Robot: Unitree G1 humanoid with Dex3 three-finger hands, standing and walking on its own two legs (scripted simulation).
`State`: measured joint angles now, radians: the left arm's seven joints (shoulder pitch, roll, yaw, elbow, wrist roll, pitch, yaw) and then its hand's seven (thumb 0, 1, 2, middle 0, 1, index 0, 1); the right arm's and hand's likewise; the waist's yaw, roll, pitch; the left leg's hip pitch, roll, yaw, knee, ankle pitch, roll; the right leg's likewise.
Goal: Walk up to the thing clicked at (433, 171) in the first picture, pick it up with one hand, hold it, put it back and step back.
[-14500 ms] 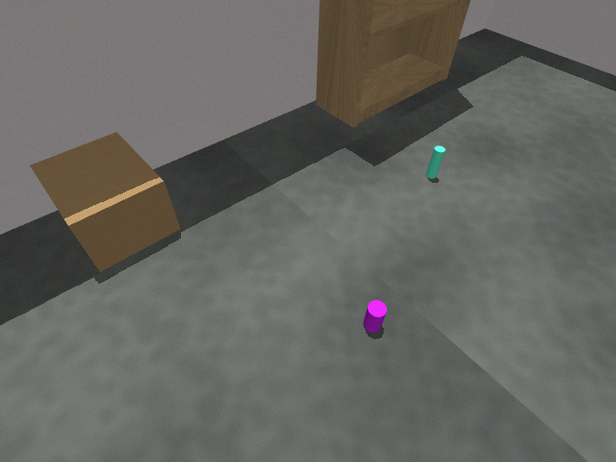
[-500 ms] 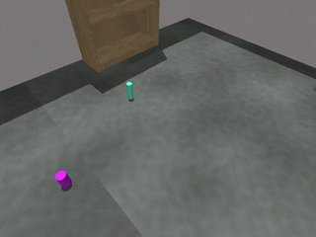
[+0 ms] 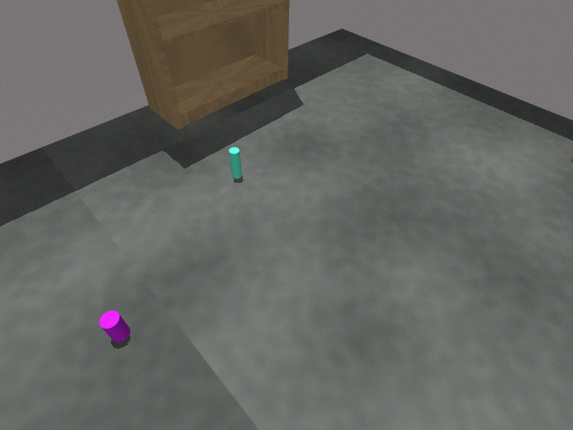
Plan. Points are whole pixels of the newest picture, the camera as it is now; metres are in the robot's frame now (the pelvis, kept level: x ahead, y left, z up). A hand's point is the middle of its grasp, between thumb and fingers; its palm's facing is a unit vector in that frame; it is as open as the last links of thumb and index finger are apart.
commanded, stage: stand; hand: left
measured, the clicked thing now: (235, 163) +1.45 +0.24 -0.70
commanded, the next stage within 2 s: walk up in 0.96 s
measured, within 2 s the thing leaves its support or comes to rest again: neither
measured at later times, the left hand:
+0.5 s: hand out of the picture +0.08 +0.26 -0.16, palm faces -0.02 -0.94 -0.35, open 7.4 cm
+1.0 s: hand out of the picture +0.08 +0.26 -0.15, palm faces +0.00 -0.94 -0.34, open 7.4 cm
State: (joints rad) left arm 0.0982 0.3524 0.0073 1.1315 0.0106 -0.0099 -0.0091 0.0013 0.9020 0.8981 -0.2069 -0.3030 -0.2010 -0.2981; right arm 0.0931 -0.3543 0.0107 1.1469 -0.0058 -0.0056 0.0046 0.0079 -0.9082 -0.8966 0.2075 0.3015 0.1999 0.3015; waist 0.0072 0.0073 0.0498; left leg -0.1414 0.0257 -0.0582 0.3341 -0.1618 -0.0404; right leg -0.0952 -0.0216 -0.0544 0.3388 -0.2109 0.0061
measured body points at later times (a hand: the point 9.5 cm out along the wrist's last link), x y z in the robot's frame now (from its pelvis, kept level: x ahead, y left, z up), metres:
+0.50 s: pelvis +0.00 +0.00 +0.00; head +0.01 +0.00 +0.45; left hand +0.08 +0.30 -0.13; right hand +0.08 -0.30 -0.13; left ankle +0.01 +0.15 -0.75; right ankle -0.02 -0.12 -0.75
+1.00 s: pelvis +0.00 +0.00 +0.00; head +0.01 +0.00 +0.45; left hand +0.08 +0.31 -0.13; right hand +0.08 -0.30 -0.13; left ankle +0.01 +0.15 -0.74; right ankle -0.02 -0.12 -0.75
